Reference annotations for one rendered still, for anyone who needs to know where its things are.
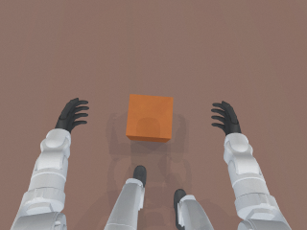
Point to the robot right shin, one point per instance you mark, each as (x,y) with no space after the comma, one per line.
(188,197)

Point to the robot right forearm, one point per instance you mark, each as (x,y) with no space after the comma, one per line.
(253,200)

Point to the right robot thigh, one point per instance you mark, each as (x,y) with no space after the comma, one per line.
(191,215)

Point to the carton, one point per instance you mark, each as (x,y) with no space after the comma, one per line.
(150,118)

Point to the robot left forearm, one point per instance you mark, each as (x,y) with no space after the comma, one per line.
(46,189)

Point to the left robot hand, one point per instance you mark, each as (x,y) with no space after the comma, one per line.
(67,117)

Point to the right robot hand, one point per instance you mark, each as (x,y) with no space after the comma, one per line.
(231,123)

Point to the robot right upper arm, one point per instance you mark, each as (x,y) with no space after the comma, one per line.
(262,224)

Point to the robot left upper arm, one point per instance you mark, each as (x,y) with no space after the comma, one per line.
(44,221)

